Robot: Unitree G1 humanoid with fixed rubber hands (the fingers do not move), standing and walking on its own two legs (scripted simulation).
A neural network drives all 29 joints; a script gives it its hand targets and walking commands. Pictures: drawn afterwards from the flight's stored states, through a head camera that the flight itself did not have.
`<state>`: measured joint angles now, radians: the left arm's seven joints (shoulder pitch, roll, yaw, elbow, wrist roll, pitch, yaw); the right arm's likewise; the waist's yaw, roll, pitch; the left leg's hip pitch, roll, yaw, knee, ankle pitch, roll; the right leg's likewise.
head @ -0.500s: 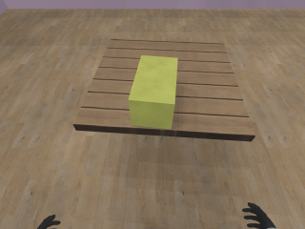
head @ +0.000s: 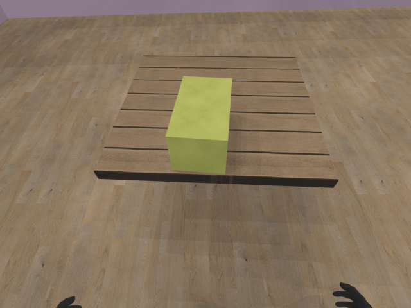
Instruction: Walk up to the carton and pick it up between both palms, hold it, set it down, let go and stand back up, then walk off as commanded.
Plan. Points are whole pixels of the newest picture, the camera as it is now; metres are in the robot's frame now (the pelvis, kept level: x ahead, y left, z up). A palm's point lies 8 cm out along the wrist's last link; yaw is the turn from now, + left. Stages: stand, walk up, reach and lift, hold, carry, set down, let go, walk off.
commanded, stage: stand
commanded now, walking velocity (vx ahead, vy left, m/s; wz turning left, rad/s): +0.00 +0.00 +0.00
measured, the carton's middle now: (203, 122) +0.70 +0.00 -0.11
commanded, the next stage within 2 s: none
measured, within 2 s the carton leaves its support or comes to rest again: neither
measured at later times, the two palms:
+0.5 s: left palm out of the picture +0.11 +0.31 -0.10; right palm out of the picture +0.10 -0.31 -0.11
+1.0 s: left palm out of the picture +0.12 +0.32 -0.10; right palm out of the picture +0.12 -0.31 -0.10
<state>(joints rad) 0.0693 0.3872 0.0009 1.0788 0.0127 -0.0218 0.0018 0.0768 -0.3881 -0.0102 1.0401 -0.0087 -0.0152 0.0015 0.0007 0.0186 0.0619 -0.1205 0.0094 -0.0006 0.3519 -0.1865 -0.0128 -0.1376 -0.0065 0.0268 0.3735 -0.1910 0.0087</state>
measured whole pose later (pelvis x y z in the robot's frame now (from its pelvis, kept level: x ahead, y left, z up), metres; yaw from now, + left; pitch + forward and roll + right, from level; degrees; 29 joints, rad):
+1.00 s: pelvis +0.02 +0.01 +0.00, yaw +0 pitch -2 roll +0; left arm 0.06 0.40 0.01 1.10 0.01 -0.01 0.01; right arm 0.07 -0.39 -0.01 1.06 -0.01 -0.01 -0.01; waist 0.01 0.00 0.06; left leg -0.08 0.00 0.01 0.32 -0.20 0.00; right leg -0.10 -0.02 0.04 0.35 -0.21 0.02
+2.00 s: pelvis +0.02 +0.01 +0.00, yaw +0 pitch -2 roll +0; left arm 0.08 0.40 0.00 1.10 0.01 -0.01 0.00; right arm 0.08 -0.40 -0.02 1.06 -0.01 -0.01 0.00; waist 0.01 0.00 0.07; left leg -0.08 0.00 0.01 0.31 -0.19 0.00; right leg -0.10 -0.02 0.04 0.33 -0.19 0.02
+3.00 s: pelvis +0.05 -0.03 -0.01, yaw -4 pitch -3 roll +1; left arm 0.17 0.47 0.05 0.94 0.02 -0.04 -0.05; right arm 0.24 -0.47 -0.10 0.95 -0.04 -0.04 0.03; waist -0.04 0.01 0.08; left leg -0.05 0.05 0.05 0.40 -0.30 -0.01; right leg -0.31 -0.02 0.00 0.60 -0.36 -0.03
